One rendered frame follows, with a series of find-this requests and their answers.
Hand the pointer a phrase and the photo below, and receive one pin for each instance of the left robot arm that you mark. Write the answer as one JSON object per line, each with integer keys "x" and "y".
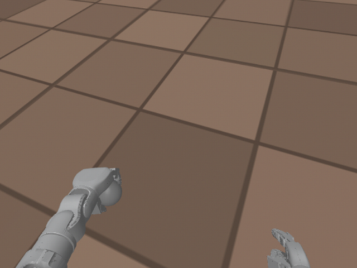
{"x": 58, "y": 241}

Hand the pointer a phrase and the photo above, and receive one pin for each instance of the left robot hand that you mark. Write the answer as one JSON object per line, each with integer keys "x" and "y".
{"x": 99, "y": 179}

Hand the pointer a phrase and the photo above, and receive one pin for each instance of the ball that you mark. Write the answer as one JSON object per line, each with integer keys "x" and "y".
{"x": 112, "y": 194}

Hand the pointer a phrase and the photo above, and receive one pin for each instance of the right robot hand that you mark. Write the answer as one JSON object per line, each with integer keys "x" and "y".
{"x": 294, "y": 255}

